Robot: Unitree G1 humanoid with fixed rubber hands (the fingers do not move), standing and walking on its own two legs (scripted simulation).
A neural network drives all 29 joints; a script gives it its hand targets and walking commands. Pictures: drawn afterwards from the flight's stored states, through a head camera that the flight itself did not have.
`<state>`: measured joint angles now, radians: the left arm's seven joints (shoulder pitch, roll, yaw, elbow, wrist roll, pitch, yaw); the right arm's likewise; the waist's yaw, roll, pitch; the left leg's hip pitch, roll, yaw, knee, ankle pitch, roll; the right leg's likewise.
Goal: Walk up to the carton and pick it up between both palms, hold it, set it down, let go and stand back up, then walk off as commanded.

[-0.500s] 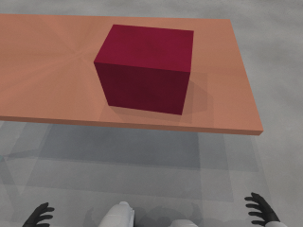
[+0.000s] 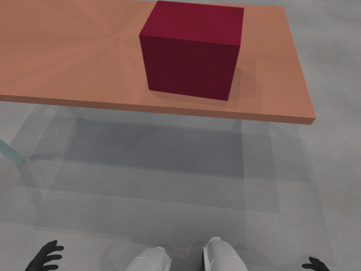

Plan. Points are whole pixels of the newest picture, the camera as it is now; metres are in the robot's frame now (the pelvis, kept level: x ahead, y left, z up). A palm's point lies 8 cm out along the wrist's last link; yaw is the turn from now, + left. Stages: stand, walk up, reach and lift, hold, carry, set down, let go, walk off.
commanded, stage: walk off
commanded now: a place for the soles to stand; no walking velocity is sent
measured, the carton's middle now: (193, 51) +0.73 -0.02 +0.02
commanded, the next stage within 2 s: stand in 1.60 s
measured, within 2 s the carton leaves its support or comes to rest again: neither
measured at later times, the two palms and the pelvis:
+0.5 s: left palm out of the picture -0.07 +0.32 -0.07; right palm out of the picture -0.04 -0.31 -0.09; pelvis -0.16 +0.00 +0.01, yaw -3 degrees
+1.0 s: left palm out of the picture -0.04 +0.31 -0.06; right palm out of the picture -0.05 -0.31 -0.07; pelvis -0.14 +0.00 +0.02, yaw -1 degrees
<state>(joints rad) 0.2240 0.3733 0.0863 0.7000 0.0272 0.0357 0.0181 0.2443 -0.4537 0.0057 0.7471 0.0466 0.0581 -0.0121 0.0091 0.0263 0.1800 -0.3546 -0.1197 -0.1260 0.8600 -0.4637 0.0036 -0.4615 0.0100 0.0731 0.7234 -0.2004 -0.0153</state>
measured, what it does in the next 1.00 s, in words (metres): walks backwards: left foot, then right foot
